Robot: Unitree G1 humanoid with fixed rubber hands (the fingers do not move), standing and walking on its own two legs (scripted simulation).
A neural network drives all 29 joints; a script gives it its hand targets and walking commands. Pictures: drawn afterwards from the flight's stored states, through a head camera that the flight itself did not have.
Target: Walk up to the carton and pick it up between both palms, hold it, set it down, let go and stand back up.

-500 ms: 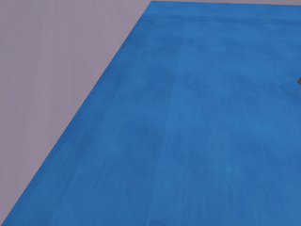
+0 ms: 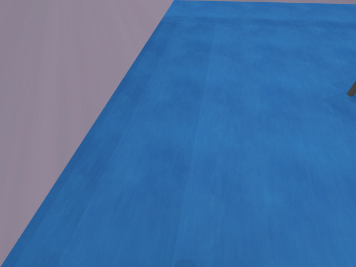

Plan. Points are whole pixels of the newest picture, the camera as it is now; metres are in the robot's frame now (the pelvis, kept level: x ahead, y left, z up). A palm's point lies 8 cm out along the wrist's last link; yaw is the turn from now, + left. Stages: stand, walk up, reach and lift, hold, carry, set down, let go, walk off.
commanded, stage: stand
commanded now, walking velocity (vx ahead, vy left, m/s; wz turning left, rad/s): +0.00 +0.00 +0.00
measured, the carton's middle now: out of the picture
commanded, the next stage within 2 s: none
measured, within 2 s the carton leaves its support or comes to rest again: neither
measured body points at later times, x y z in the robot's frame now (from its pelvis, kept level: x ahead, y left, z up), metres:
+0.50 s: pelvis +0.00 +0.00 +0.00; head +0.01 +0.00 +0.45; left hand +0.10 +0.26 -0.12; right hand +0.07 -0.27 -0.12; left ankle +0.00 +0.12 -0.73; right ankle +0.03 -0.13 -0.73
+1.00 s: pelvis +0.00 +0.01 +0.00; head +0.01 +0.01 +0.45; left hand +0.09 +0.27 -0.12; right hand +0.07 -0.26 -0.12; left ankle +0.00 +0.12 -0.73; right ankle +0.03 -0.13 -0.73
